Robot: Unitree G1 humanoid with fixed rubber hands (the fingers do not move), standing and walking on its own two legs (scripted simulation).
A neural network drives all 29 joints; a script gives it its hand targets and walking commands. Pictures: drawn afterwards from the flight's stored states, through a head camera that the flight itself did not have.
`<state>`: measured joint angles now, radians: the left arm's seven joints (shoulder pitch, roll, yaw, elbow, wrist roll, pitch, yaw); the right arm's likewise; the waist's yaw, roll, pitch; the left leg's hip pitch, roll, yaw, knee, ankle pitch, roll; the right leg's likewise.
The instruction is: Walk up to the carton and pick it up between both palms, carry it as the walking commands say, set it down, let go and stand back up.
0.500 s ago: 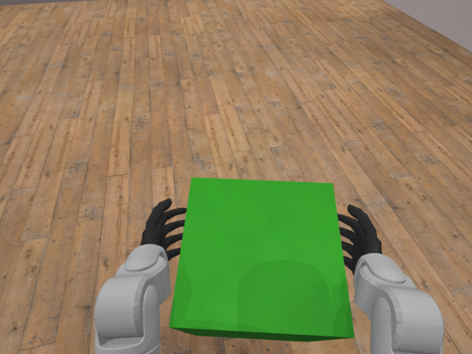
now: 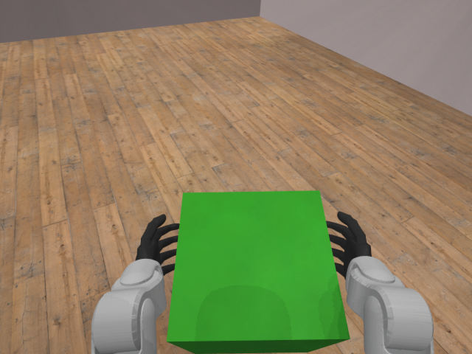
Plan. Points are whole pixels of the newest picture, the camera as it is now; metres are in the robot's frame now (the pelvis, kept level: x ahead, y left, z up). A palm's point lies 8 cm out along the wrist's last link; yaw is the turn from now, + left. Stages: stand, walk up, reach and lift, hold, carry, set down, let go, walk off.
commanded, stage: carry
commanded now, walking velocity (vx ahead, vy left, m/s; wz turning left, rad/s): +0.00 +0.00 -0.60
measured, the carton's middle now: (251, 280) +0.26 +0.00 +0.02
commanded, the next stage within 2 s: none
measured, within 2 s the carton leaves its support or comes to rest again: neither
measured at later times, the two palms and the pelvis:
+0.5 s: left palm (236, 264) +0.25 +0.03 +0.08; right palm (452, 351) +0.14 -0.24 +0.08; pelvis -0.03 -0.02 -0.01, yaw -21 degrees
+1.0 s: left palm (239, 268) +0.24 +0.03 +0.10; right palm out of the picture +0.07 -0.22 +0.11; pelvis -0.05 +0.04 +0.00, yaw -35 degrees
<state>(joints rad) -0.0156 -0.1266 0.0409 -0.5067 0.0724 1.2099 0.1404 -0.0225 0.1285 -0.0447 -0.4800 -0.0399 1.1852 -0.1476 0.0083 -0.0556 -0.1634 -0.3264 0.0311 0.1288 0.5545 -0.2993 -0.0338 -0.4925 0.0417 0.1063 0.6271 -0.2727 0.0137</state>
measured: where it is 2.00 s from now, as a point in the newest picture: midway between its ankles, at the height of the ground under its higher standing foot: outside the picture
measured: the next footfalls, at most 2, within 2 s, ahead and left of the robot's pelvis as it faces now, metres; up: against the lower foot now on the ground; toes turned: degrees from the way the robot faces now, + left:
right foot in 0.46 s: -0.02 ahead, -0.11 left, +0.00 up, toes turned -28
left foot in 1.00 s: +0.03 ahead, +0.12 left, +0.00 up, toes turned -29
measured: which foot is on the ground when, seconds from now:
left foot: down 0.00-0.46, up 0.48-0.98, down 1.00-1.00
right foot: up 0.00-0.44, down 0.46-1.00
